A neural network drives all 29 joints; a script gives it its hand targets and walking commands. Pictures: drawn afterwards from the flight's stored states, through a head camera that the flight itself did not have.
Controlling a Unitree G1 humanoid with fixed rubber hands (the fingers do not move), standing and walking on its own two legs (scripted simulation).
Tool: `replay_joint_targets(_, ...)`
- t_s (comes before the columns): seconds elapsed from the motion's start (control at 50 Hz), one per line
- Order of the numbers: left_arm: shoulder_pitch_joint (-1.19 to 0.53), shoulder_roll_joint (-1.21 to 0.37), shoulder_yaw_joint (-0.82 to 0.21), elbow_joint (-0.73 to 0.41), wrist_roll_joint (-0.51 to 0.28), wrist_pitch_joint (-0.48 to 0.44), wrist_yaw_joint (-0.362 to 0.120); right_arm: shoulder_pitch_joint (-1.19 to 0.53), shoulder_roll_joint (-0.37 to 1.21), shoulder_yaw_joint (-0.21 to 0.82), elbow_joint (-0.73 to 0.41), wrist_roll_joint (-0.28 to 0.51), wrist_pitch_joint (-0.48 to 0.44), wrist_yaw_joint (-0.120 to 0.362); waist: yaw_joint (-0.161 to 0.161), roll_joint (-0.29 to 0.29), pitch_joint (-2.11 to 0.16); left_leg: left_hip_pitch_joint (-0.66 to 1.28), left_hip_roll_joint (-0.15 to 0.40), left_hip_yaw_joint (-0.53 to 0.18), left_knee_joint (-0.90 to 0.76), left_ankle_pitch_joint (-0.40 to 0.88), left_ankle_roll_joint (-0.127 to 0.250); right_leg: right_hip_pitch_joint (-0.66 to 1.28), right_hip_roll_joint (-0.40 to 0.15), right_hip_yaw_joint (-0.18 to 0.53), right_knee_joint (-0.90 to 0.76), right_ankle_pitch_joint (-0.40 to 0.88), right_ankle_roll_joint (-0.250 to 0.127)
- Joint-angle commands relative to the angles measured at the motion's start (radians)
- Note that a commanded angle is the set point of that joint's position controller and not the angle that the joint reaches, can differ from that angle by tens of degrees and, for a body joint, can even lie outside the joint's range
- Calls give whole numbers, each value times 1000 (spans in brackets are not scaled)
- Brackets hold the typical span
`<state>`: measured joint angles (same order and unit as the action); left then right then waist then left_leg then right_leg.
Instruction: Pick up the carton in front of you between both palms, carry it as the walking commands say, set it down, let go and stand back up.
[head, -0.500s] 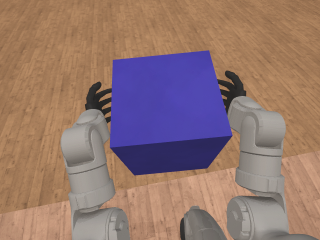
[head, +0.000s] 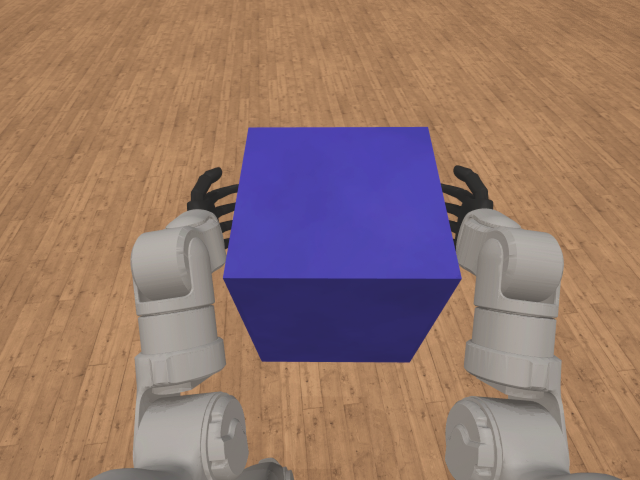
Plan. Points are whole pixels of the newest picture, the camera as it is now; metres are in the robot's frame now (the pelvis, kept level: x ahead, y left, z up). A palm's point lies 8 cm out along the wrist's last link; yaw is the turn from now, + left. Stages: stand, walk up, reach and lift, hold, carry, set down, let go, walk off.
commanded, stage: carry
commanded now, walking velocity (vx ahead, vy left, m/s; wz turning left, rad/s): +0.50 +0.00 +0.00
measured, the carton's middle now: (336, 255) +0.36 -0.01 +0.10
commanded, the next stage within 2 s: none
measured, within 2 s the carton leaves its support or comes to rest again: neither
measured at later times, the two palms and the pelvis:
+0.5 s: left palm (236, 80) +0.64 +0.14 +0.20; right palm (422, 70) +0.66 -0.16 +0.20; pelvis +0.32 -0.04 +0.05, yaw +1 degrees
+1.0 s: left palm (256, 50) +0.96 +0.14 +0.13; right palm (387, 46) +0.94 -0.16 +0.13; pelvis +0.66 +0.01 +0.06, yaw -2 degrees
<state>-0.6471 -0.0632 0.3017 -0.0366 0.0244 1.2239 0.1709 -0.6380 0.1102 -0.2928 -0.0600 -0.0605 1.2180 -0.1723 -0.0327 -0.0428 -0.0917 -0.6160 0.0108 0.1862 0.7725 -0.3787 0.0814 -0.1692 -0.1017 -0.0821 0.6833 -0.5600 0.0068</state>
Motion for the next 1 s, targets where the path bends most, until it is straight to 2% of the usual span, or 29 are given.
replay_joint_targets(0.0, -606, -745, -534, -78, -155, 1, -29, -583, 758, 592, -18, 238, -3, 31, -78, 318, -436, 881, 325, -918, -487, 10, 252, -597, 185, 63, 677, 42, -11)
replay_joint_targets(0.02, -581, -765, -517, -73, -134, -7, -23, -639, 799, 633, -89, 286, -10, 41, -66, 167, -420, 847, 334, -804, -398, 196, 246, -640, 137, 120, 792, 50, -33)
replay_joint_targets(0.04, -564, -785, -502, -78, -121, -16, -22, -708, 846, 677, -130, 335, -22, 53, -64, 42, -414, 795, 319, -678, -330, 331, 216, -651, 97, 134, 800, 83, -45)
replay_joint_targets(0.06, -557, -799, -506, -83, -110, -26, -21, -768, 879, 716, -170, 375, -38, 64, -49, 29, -402, 748, 289, -588, -334, 306, 166, -645, 73, 140, 726, 117, -56)
replay_joint_targets(0.1, -560, -802, -529, -115, -97, -47, -18, -800, 897, 748, -219, 417, -63, 75, -18, 108, -409, 719, 256, -473, -374, 164, 114, -600, 55, 121, 585, 159, -64)
replay_joint_targets(0.16, -544, -755, -563, -174, -94, -62, -5, -721, 835, 735, -235, 417, -70, 71, -33, 154, -384, 706, 253, -373, -425, 177, 134, -591, 53, 67, 351, 145, -44)
replay_joint_targets(0.2, -513, -716, -572, -189, -101, -54, 2, -642, 781, 708, -208, 391, -60, 59, -32, 182, -367, 651, 232, -277, -437, 189, 113, -480, 52, 41, 134, 206, -35)
replay_joint_targets(0.24, -481, -687, -577, -185, -111, -39, 1, -570, 730, 674, -171, 349, -45, 47, -25, 200, -346, 607, 217, -211, -441, 197, 83, -368, 84, -34, -13, 293, -28)
replay_joint_targets(0.28, -481, -672, -582, -174, -132, -22, -8, -522, 684, 642, -137, 303, -29, 36, 3, 214, -321, 583, 216, -173, -409, 254, 51, -254, 105, -97, -93, 370, -32)
replay_joint_targets(0.32, -489, -665, -584, -149, -157, -6, -19, -503, 651, 614, -113, 258, -11, 24, 87, 166, -356, 502, 185, -85, -181, 450, 4, 11, 140, -159, -184, 363, -54)
replay_joint_targets(0.34, -478, -662, -582, -130, -167, 0, -25, -503, 635, 590, -107, 229, -5, 16, 116, 60, -405, 369, 147, -54, 40, 405, -14, 207, 96, -75, -181, 287, -55)
replay_joint_targets(0.36, -488, -646, -580, -108, -170, 4, -24, -495, 627, 560, -97, 198, 8, 10, 110, -179, -371, 77, 18, -38, 292, 153, -63, 301, -115, 387, -310, 143, -125)
replay_joint_targets(0.38, -517, -656, -582, -85, -189, 11, -26, -523, 594, 528, -71, 170, 18, 0, 88, -214, -309, -118, -50, -120, 447, -104, -59, 348, -246, 660, -403, 295, -197)
replay_joint_targets(0.4, -566, -678, -591, -94, -213, 11, -30, -520, 597, 509, -47, 144, 24, -8, 95, -158, -316, -164, -13, -177, 572, -121, -36, 342, -272, 630, -351, 387, -268)
replay_joint_targets(0.42, -590, -718, -602, -93, -238, 9, -39, -513, 618, 501, -29, 133, 26, -11, 86, -53, -276, -164, 24, -200, 563, -74, -28, 273, -233, 517, -319, 572, -248)
replay_joint_targets(0.46, -684, -803, -630, -130, -284, -8, -58, -541, 686, 504, -22, 125, 15, -8, 66, -5, -280, -152, 65, -200, 447, 2, -39, 214, -213, 398, -348, 522, -201)
replay_joint_targets(0.5, -711, -852, -647, -138, -304, -25, -69, -560, 740, 532, -27, 134, -1, 0, 61, -58, -299, -127, 62, -176, 370, 71, -57, 216, -189, 315, -377, 575, -184)
replay_joint_targets(0.6, -543, -855, -616, -38, -228, -52, -71, -466, 784, 581, 25, 128, -32, 16, 83, -58, -279, -168, 56, -101, 56, 200, -81, 342, -129, 139, -380, 787, -183)
replay_joint_targets(0.68, -459, -873, -611, 1, -173, -87, -82, -443, 845, 619, 41, 145, -70, 44, 91, -96, -225, -38, -3, 4, -216, 340, -59, 343, -80, 27, -375, 996, -140)
replay_joint_targets(0.72, -434, -902, -632, -22, -166, -107, -89, -444, 881, 648, 17, 169, -89, 60, 64, -123, -238, 103, -33, 39, -310, 417, -36, 348, -79, -11, -335, 1178, -106)
replay_joint_targets(0.76, -394, -924, -660, -68, -164, -121, -94, -409, 909, 678, -12, 192, -108, 73, 19, -127, -337, 399, -79, 90, -386, 423, -27, 305, -56, -91, -112, 1273, -59)
replay_joint_targets(0.78, -370, -925, -677, -96, -160, -126, -94, -374, 914, 692, -37, 198, -116, 80, -8, -61, -412, 640, -23, 35, -360, 379, -23, 158, -34, -96, 76, 1074, -32)
replay_joint_targets(0.8, -353, -926, -699, -125, -166, -127, -96, -314, 911, 699, -50, 201, -119, 86, -18, 84, -476, 834, 193, -258, -297, 385, 1, -52, 0, -53, 293, 690, -8)
replay_joint_targets(0.82, -307, -949, -708, -151, -172, -128, -99, -318, 896, 719, -82, 213, -126, 88, 15, 334, -520, 1047, 421, -698, -404, 378, 173, -401, 159, 24, 552, 108, 10)
replay_joint_targets(0.84, -288, -950, -732, -184, -178, -129, -100, -254, 937, 740, -97, 225, -130, 94, 12, 290, -506, 1030, 409, -717, -455, 360, 186, -501, 132, 100, 657, 98, -14)
replay_joint_targets(0.88, -221, -1011, -789, -262, -199, -142, -112, -205, 981, 790, -212, 245, -145, 118, 10, 111, -443, 927, 352, -506, -455, 564, 131, -518, 51, 104, 591, 197, -25)
replay_joint_targets(0.9, -176, -1026, -814, -295, -201, -150, -120, -177, 997, 821, -263, 251, -154, 128, 12, 84, -420, 876, 338, -433, -471, 601, 108, -505, 22, 98, 523, 228, -16)
replay_joint_targets(0.92, -134, -1027, -833, -332, -202, -154, -123, -124, 1037, 840, -284, 266, -157, 139, 17, 92, -420, 838, 317, -376, -492, 581, 82, -473, 3, 92, 458, 253, -9)
replay_joint_targets(0.98, 46, -1069, -874, -404, -222, -158, -136, 34, 1025, 852, -378, 281, -152, 155, 14, 136, -397, 821, 280, -276, -537, 584, 77, -463, 10, 35, 294, 272, 12)
